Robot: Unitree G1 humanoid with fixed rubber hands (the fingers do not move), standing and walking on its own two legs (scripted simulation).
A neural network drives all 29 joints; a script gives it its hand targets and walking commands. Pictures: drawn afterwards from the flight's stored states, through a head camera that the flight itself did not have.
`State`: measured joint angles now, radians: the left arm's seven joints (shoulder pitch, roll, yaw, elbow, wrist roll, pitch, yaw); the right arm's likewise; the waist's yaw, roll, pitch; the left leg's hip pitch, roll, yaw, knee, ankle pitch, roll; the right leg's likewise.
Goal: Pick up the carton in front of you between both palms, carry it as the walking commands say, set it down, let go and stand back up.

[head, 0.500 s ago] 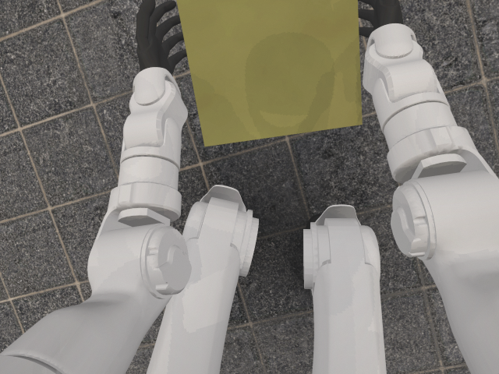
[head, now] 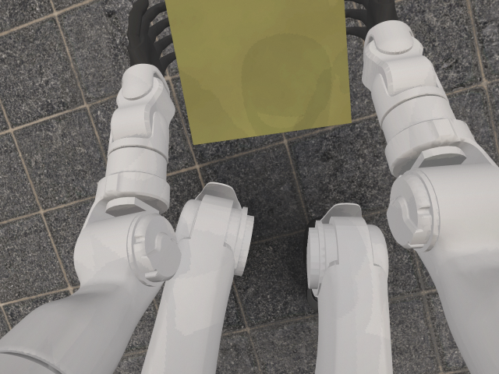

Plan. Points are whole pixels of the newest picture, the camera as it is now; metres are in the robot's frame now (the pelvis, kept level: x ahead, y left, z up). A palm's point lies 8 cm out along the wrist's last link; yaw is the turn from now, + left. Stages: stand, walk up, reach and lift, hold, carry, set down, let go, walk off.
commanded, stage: set down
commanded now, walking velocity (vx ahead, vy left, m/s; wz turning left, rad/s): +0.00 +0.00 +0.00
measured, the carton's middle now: (263, 64) +0.51 +0.06 -0.25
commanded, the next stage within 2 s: let go in 1.92 s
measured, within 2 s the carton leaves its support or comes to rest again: rests again in 0.18 s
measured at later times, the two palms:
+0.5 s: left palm (155, 55) +0.49 +0.20 -0.16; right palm (377, 29) +0.55 -0.10 -0.18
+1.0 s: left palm (127, 77) +0.46 +0.25 -0.17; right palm (413, 28) +0.55 -0.14 -0.17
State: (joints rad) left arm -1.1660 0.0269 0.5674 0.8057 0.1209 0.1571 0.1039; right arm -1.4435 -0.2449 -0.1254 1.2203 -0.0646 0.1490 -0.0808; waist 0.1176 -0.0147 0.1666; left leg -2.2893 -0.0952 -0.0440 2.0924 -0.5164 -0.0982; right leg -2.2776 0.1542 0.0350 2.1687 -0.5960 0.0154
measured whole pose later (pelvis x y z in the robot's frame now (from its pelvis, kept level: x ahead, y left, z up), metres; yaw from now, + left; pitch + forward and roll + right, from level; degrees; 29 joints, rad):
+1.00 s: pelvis -0.01 +0.00 -0.01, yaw +2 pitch +37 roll +3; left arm -1.15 0.25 0.25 0.92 -0.26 0.01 0.14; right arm -1.37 -0.48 0.10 1.03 0.21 0.08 -0.05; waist 0.11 0.01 0.29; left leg -2.29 -0.03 0.02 2.13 -0.49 -0.04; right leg -2.27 0.06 0.02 2.22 -0.60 -0.02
